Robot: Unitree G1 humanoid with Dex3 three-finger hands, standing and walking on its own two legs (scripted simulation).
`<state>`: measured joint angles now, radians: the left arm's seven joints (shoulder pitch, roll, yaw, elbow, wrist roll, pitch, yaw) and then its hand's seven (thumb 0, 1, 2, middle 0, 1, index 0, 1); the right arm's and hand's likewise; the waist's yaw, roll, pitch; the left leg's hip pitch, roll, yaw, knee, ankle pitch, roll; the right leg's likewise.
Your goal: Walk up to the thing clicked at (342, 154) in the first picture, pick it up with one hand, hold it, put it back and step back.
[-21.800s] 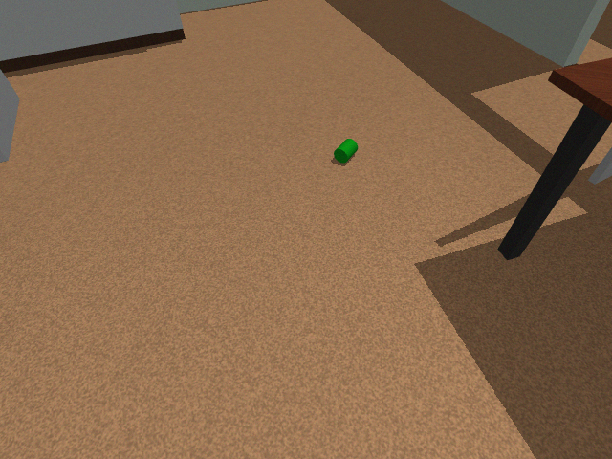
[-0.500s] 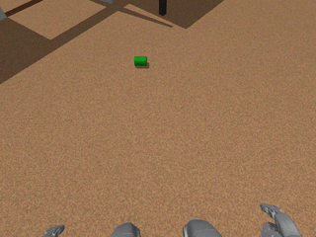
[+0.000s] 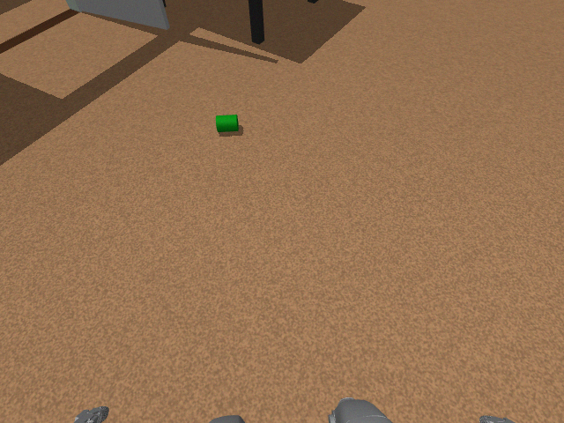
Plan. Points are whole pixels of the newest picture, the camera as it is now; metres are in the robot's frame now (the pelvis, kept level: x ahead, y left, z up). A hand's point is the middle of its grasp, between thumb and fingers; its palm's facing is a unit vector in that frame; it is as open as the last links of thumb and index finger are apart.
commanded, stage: walk up
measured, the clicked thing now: (227, 123) +1.50 +0.27 -0.70
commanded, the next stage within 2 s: stand in 1.02 s
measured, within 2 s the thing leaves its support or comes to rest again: neither
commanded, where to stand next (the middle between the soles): +0.05 +0.02 m, yaw +0 degrees
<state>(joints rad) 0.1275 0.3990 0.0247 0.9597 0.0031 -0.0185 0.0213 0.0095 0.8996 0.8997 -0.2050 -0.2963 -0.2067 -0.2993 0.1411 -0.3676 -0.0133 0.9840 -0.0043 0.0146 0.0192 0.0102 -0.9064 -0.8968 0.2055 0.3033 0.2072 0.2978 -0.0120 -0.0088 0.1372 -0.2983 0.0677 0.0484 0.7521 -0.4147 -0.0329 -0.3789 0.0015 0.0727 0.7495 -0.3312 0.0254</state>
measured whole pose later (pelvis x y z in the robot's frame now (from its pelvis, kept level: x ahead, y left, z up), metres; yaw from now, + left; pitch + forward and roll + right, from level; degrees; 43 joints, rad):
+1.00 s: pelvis +0.00 +0.01 +0.03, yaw -3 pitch -2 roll +1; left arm 0.02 0.33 0.01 1.12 0.01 0.00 -0.01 0.01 0.90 0.90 -0.20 -0.30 -0.21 -0.30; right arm 0.04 -0.36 -0.03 1.10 -0.01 0.00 0.02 0.01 -0.91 -0.90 0.20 0.30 0.21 0.30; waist -0.01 0.00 0.08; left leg -0.12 0.05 0.11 0.40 -0.24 -0.02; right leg -0.23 0.00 0.13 0.42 -0.16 0.04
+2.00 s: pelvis +0.01 +0.00 +0.03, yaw +0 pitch -2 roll +0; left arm 0.11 0.35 0.00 1.13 0.01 -0.01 -0.01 0.01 0.90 0.90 -0.20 -0.30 -0.21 -0.30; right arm 0.12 -0.35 -0.02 1.13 -0.02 -0.01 0.02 0.01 -0.91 -0.90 0.20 0.30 0.21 0.30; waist -0.01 0.00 0.05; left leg -0.09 0.05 0.05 0.34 -0.22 -0.03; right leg -0.17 -0.01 0.07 0.36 -0.15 0.03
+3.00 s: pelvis +0.02 +0.00 +0.04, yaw +1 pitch -2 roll +0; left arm 0.11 0.35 -0.01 1.12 0.01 0.00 -0.01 0.01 0.90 0.90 -0.20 -0.30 -0.21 -0.30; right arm 0.12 -0.36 -0.01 1.12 -0.01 0.00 0.02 0.01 -0.91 -0.90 0.20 0.30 0.21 0.30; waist -0.01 0.00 0.06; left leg -0.08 0.05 0.04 0.33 -0.22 -0.04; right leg -0.15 -0.02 0.05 0.35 -0.17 0.03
